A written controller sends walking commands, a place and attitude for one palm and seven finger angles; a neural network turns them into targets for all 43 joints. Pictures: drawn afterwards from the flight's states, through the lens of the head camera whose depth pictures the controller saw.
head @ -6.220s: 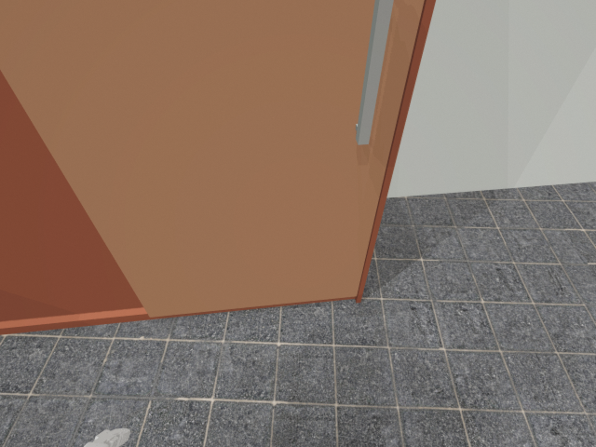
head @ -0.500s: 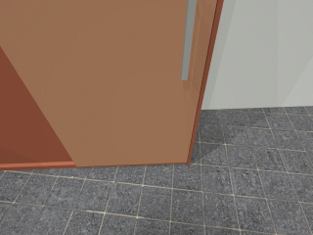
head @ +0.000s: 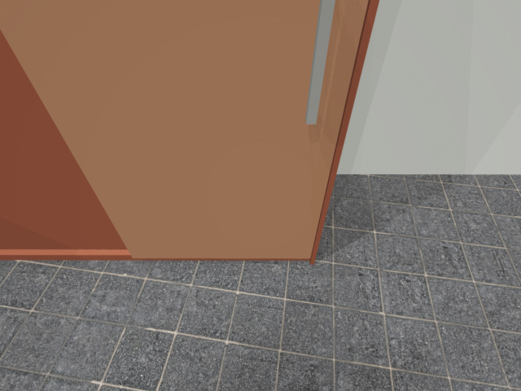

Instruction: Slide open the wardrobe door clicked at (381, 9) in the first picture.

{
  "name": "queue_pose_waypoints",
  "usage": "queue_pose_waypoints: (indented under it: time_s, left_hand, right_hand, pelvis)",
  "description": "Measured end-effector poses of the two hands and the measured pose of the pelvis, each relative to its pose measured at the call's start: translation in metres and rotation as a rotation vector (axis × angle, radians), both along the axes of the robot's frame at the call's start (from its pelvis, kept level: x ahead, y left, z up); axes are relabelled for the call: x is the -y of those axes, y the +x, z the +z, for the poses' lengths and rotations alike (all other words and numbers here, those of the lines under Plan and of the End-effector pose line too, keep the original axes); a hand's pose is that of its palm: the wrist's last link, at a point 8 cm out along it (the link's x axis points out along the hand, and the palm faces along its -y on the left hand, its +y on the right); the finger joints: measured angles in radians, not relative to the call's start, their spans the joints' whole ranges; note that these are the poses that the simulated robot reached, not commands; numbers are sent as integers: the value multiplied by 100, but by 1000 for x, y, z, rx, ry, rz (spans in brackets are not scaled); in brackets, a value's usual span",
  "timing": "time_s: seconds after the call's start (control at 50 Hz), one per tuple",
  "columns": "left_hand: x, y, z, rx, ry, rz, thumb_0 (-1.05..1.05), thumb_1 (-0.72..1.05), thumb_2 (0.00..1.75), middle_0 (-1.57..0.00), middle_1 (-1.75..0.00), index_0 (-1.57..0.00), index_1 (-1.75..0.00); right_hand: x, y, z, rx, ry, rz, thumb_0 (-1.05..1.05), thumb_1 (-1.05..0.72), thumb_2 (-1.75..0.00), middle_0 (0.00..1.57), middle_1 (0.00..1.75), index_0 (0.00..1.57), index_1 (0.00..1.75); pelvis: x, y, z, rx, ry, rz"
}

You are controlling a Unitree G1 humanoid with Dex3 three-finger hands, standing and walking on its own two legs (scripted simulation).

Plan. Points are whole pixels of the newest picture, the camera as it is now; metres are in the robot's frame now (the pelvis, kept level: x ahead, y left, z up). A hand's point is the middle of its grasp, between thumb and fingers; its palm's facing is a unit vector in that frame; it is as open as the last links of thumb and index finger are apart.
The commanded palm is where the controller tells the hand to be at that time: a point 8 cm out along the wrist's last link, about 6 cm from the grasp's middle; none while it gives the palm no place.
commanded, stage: look again from close up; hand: right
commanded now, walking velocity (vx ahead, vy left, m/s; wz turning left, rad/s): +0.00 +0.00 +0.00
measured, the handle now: (318, 52) +0.74 -0.07 +0.18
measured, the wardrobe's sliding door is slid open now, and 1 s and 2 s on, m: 0.00 0.00 0.00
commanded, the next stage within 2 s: shuffle to correct the standing spot in 0.20 s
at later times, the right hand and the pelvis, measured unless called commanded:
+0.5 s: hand out of the picture -0.02 -0.16 -0.17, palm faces +0.06 +0.99 -0.16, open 7.3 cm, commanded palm none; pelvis +0.03 +0.00 +0.00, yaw +2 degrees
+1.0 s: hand (365, 337) +0.27 -0.18 -0.16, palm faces -0.09 +0.97 -0.22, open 7.3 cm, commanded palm none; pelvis +0.16 +0.00 +0.00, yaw +4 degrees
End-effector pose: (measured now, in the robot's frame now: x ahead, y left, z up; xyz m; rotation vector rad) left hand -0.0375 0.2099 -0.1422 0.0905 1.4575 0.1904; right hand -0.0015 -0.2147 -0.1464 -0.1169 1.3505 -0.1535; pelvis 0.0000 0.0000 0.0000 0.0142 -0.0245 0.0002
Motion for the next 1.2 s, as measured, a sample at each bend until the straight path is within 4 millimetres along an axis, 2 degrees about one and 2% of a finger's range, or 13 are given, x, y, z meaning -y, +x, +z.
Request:
queue_pose_waypoints:
  time_s: [0.16,0.26,0.52,0.66,0.7,0.74,0.9,0.96,1.02,1.06,1.1,1.14,1.2]
  left_hand:
    - [1,8,-2,0,-6,-8,1,91,89,-20,-30,-20,-30]
    - [3,22,-3,32,-7,-14,1,91,89,-20,-30,-20,-30]
    - [-4,51,-1,66,-2,-11,1,91,89,-20,-30,-20,-30]
    - [-5,75,0,85,43,5,1,91,89,-20,-30,-20,-30]
    - [-1,80,-2,99,58,15,1,91,89,-20,-30,-20,-30]
    - [5,80,-1,94,60,39,1,91,89,-19,-30,-20,-30]
    - [34,64,14,-87,-24,88,1,91,89,-20,-30,-20,-30]
    - [37,64,16,-162,-54,105,1,91,89,-20,-30,-20,-30]
    - [32,71,13,-221,-77,131,1,90,89,-20,-30,-20,-30]
    - [24,79,6,-251,-90,144,1,90,89,-20,-30,-20,-30]
    - [10,95,-3,-267,-92,138,1,90,89,-20,-30,-21,-30]
    - [-6,122,-8,-246,-72,115,1,90,89,-20,-30,-21,-30]
    - [-31,179,-10,-155,-30,78,1,91,89,-20,-30,-20,-30]
  right_hand:
    - [2,-34,3,-94,-9,-27,0,-91,-89,19,30,20,30]
    - [0,-43,3,-130,-3,-34,0,-91,-89,19,30,20,30]
    - [-10,-20,8,-106,23,-38,0,-91,-89,19,30,20,30]
    - [-2,0,-7,-136,51,-55,0,-91,-89,20,30,20,30]
    - [4,14,-14,-143,58,-36,0,-91,-89,20,30,20,30]
    - [9,38,-12,-139,56,3,0,-91,-89,19,30,20,30]
    - [31,176,13,28,-25,94,3,-95,-89,19,30,20,30]
    - [25,231,17,90,-40,126,2,-94,-89,19,30,20,30]
    - [7,284,16,143,-43,169,2,-93,-89,19,30,20,30]
    - [-8,315,11,193,-42,185,1,-93,-89,19,30,20,30]
    - [-21,336,6,242,-39,169,1,-92,-89,19,30,20,30]
    - [-33,345,6,255,-22,140,0,-92,-89,19,30,20,30]
    - [-46,343,6,219,3,106,0,-92,-89,19,30,20,30]
  pelvis:
    - [3,1,0,-10,-1,0]
    - [4,4,0,-14,-1,4]
    - [2,28,4,-35,-7,32]
    - [12,57,-6,-45,10,28]
    - [17,67,-10,-38,-1,39]
    - [20,78,-9,-30,-13,65]
    - [12,126,7,-57,-9,64]
    - [3,147,6,-61,-8,64]
    - [-9,170,1,-59,-11,65]
    - [-20,189,-8,-51,-18,57]
    - [-29,203,-15,-39,-17,41]
    - [-33,215,-15,-23,1,24]
    - [-37,232,-9,-18,10,19]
